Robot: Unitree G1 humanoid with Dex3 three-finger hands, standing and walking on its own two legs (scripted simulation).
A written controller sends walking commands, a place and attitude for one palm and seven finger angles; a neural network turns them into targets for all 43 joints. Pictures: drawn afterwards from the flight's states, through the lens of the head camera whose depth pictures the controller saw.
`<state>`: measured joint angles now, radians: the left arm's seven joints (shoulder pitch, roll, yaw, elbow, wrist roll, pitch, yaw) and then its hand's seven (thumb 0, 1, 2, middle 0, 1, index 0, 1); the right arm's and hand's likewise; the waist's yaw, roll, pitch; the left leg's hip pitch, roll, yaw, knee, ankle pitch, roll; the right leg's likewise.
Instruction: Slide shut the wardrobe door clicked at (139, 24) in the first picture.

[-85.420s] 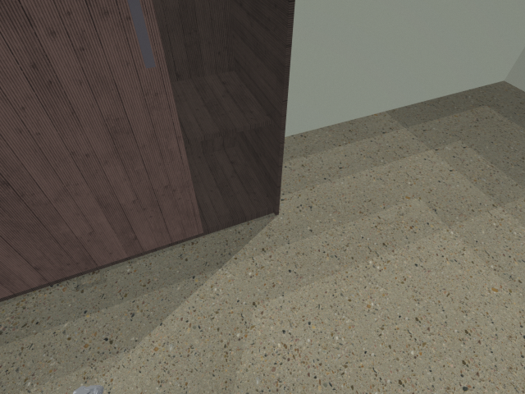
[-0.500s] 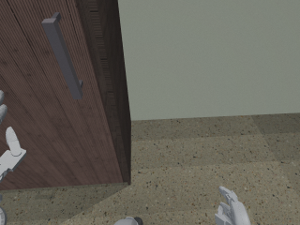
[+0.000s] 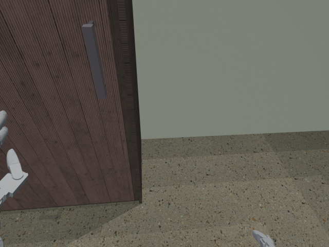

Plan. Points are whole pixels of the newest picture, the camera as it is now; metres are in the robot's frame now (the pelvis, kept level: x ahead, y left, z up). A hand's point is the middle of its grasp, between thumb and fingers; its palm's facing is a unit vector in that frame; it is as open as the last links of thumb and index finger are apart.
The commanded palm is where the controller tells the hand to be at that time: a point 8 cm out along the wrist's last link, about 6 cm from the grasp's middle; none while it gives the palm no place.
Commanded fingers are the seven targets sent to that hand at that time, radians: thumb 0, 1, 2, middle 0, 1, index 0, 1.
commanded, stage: stop stepping back and stand still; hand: left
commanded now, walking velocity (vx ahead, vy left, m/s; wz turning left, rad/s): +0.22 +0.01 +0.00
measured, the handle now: (97, 61) +0.55 +0.24 +0.21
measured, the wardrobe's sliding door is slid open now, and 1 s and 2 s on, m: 0.02 0.02 0.02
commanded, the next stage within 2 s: let the arm hang, fingers relaxed in 0.94 s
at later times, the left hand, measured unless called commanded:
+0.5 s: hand (5, 191) +0.15 +0.27 +0.18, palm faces +0.48 -0.77 -0.42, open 7.4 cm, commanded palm +0.10 +0.31 +0.18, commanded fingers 0.00 0.90 0.90 -0.20 -0.30 -0.20 -0.30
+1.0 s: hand (10, 183) +0.18 +0.29 +0.17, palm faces +0.41 -0.79 -0.45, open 7.4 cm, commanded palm +0.12 +0.33 +0.18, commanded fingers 0.00 0.90 0.90 -0.20 -0.30 -0.20 -0.30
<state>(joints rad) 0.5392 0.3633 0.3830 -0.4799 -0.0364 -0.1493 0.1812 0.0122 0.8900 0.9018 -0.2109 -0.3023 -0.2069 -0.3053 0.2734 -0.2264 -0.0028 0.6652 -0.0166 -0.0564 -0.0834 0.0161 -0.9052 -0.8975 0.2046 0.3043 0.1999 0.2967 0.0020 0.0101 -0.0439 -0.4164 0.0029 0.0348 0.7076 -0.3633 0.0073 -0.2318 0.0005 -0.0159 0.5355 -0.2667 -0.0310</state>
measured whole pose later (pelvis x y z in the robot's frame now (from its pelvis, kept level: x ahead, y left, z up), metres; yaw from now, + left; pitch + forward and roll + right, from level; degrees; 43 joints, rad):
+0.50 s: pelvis -0.05 +0.01 +0.01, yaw +0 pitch -2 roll +2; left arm 0.49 0.36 0.38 -0.38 -0.04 -0.17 0.17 0.01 0.89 0.90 -0.21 -0.30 -0.21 -0.31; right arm 0.27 -0.22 0.00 0.67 0.00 -0.06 -0.08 0.02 -0.91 -0.90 0.21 0.30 0.20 0.30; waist 0.00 0.01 -0.04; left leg -0.42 0.04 0.07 0.82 -0.33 -0.01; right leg -0.19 0.00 -0.07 0.45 -0.23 -0.07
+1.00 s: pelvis -0.02 +0.03 +0.00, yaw +0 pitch -1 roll -1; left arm 0.56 0.38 0.38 -0.49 -0.06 -0.14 0.16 0.01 0.89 0.90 -0.21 -0.30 -0.21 -0.31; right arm 0.18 -0.19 0.02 0.60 0.01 -0.04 -0.07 0.02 -0.91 -0.90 0.20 0.30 0.20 0.30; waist -0.01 0.03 0.00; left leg -0.24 0.07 0.06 0.54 -0.29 -0.03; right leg -0.21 0.02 -0.08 0.51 -0.29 -0.03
